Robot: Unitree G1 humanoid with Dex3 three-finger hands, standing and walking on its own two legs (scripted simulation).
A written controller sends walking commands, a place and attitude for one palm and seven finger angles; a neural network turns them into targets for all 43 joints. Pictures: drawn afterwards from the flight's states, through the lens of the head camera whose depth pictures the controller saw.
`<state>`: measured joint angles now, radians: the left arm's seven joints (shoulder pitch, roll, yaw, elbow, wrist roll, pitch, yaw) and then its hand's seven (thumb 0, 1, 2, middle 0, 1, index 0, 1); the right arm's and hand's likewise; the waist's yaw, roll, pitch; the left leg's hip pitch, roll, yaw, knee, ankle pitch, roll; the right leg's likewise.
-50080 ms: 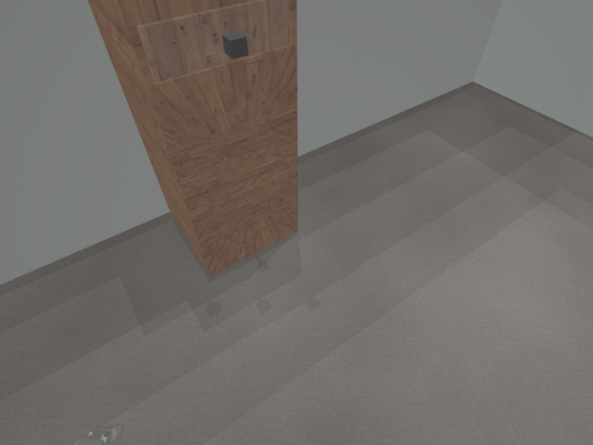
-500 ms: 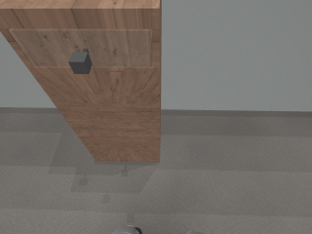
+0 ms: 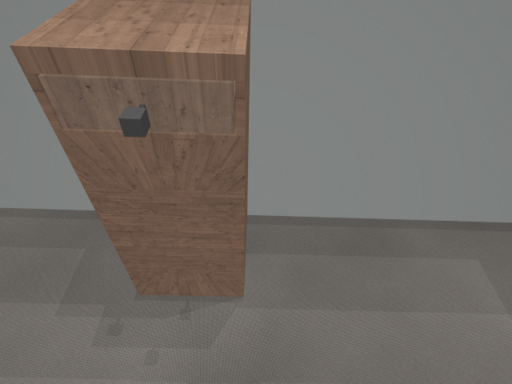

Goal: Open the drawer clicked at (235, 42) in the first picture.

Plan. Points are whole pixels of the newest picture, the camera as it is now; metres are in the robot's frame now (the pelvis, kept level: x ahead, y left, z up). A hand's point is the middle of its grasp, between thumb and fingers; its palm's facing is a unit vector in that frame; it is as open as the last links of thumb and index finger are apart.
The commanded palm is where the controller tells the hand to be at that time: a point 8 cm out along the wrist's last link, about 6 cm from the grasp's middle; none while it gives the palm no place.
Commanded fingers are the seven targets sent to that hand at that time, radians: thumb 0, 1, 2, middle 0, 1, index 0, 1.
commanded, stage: come to a stop and stand still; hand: left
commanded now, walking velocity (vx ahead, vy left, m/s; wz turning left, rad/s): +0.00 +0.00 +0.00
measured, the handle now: (138, 116) +0.58 +0.28 +0.12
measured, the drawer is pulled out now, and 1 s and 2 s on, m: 0.00 0.00 0.00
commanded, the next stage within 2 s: look again from close up in 0.12 s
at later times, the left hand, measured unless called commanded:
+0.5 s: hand out of the picture +0.01 +0.16 -0.17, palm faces +0.02 -0.99 -0.15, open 7.4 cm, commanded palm none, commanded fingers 0.00 0.90 0.90 -0.20 -0.30 -0.20 -0.30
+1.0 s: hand out of the picture +0.07 +0.18 -0.18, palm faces +0.02 -0.98 -0.18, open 7.4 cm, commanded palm none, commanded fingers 0.00 0.90 0.90 -0.20 -0.30 -0.20 -0.30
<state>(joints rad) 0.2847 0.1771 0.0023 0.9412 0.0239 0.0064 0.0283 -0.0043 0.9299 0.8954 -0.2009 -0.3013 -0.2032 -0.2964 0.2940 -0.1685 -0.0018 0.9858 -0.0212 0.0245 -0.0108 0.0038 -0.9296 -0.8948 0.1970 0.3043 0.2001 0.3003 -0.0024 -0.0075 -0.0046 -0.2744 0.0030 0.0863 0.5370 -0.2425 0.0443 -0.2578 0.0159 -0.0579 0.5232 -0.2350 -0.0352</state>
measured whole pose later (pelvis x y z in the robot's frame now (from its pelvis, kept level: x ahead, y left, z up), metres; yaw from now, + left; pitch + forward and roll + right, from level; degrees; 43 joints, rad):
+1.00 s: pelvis +0.07 +0.02 +0.00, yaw -1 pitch +0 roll +0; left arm 0.30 0.14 0.00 1.10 0.02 -0.02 0.04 0.00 0.91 0.90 -0.20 -0.30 -0.20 -0.30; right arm 0.28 -0.14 0.01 1.13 -0.01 -0.02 -0.04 0.01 -0.92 -0.89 0.20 0.30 0.20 0.30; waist 0.01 -0.01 0.02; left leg -0.17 -0.03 0.10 0.47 -0.31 0.06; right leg -0.17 -0.01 -0.03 0.48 -0.31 -0.01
